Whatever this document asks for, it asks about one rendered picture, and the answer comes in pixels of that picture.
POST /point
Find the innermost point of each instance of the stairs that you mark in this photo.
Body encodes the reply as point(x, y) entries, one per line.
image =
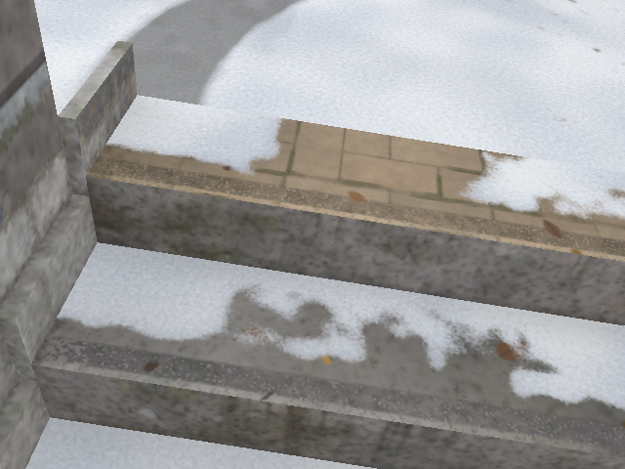
point(214, 333)

